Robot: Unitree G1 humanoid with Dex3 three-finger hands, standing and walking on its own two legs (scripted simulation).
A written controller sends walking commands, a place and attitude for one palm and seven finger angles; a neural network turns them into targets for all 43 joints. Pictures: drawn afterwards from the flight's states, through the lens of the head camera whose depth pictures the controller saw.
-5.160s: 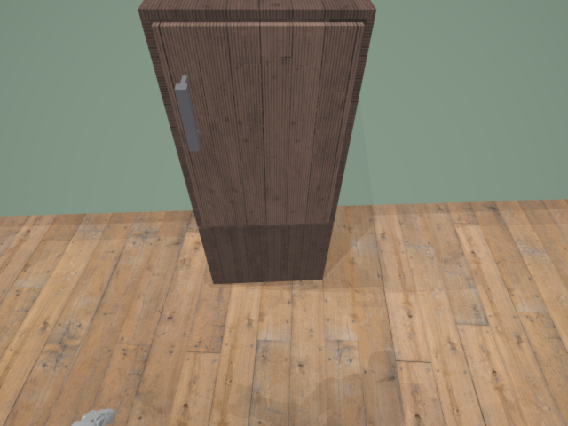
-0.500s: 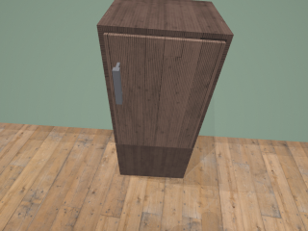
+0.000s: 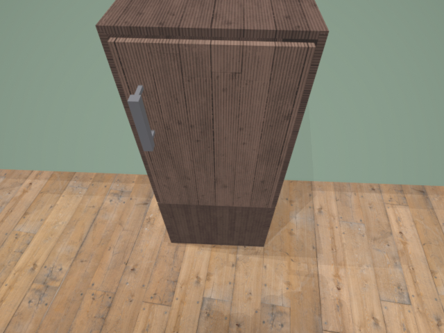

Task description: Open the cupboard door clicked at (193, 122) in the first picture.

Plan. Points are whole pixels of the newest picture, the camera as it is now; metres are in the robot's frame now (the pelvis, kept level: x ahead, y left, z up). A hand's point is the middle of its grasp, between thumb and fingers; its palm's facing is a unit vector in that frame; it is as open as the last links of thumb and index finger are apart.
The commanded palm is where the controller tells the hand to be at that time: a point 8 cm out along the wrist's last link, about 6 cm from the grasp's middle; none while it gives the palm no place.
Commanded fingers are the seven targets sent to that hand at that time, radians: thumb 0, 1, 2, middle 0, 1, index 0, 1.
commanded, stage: come to a stop and stand still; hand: left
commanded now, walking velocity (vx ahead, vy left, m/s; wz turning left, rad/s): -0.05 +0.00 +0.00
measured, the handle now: (144, 119) +0.55 +0.21 +0.06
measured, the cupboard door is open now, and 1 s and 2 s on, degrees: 0 0 0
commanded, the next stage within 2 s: look again from close up in 0.58 s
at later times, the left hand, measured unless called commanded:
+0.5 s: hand out of the picture -0.04 +0.17 -0.16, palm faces +0.02 -0.98 -0.18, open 7.3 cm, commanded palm none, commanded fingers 0.00 0.90 0.90 -0.20 -0.30 -0.20 -0.30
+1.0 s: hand out of the picture -0.03 +0.20 -0.17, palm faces +0.01 -0.98 -0.21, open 7.3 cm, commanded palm none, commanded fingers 0.00 0.90 0.90 -0.20 -0.30 -0.20 -0.30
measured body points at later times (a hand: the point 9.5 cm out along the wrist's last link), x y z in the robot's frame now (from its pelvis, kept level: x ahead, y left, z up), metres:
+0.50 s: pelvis -0.04 +0.01 +0.01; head -0.03 +0.00 +0.46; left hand -0.04 +0.22 -0.15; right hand +0.01 -0.23 -0.15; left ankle +0.01 +0.10 -0.73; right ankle -0.04 -0.10 -0.73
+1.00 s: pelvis -0.04 +0.03 +0.00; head -0.04 +0.01 +0.45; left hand -0.02 +0.25 -0.15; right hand -0.06 -0.17 -0.16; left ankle +0.01 +0.10 -0.73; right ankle -0.04 -0.10 -0.73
